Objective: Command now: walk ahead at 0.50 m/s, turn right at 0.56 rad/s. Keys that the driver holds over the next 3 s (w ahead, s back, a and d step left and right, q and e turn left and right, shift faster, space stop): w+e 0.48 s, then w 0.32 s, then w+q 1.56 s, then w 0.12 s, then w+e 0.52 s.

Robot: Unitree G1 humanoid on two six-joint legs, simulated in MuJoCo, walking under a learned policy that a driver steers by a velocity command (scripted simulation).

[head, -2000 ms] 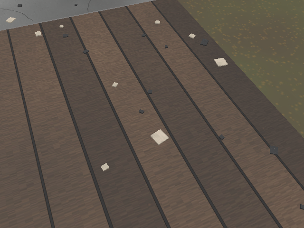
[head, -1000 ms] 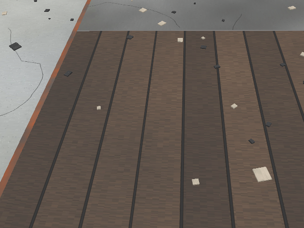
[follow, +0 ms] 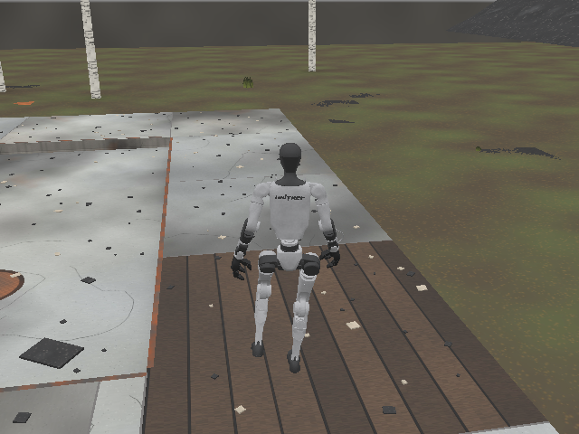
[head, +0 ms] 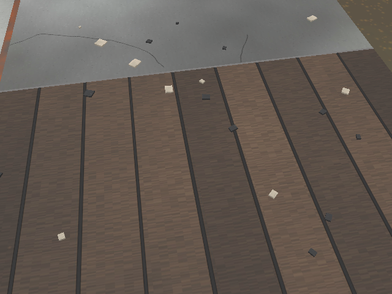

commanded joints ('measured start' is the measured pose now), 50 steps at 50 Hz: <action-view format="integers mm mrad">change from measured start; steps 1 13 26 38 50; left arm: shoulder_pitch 33 88 -29 -335 -38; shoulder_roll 143 186 62 28 38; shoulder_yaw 32 44 1 -44 -19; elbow -53 -74 -149 -237 -65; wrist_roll -4 17 37 44 16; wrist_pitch -25 -17 35 4 -66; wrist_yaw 5 27 -43 -46 12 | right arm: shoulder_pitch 17 -135 154 315 270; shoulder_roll -77 -133 -109 -155 -47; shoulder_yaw -17 -16 -39 -46 -45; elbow -55 -140 -24 112 99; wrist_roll -3 23 31 32 22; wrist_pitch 19 -14 -61 -34 31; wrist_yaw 5 8 -4 -5 22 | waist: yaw -17 12 -6 -54 -37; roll -28 -108 81 83 -95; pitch -23 -47 -47 6 -40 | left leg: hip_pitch -42 157 459 606 33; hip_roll -3 -120 146 148 -26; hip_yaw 51 27 -63 112 14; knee -108 -584 -947 -889 8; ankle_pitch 105 163 292 606 30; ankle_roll -36 27 183 175 74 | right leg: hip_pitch -12 141 -446 -327 63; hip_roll -250 -277 -206 -173 -406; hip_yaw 257 372 78 -86 77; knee -176 16 775 208 -224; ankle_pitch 326 536 -53 14 220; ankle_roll -116 -14 109 67 1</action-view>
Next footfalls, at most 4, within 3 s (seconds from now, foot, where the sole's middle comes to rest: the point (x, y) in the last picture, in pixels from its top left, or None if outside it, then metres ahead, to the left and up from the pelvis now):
0.30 left None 0.37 0.13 -0.78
0.82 right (258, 273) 0.53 -0.16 -0.78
1.36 left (229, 191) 0.86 -0.08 -0.78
1.90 right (262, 131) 1.17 -0.24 -0.78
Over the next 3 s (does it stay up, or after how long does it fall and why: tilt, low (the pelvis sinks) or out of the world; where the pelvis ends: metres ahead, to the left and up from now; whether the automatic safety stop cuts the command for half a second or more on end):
stays up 1.52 0.08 -0.02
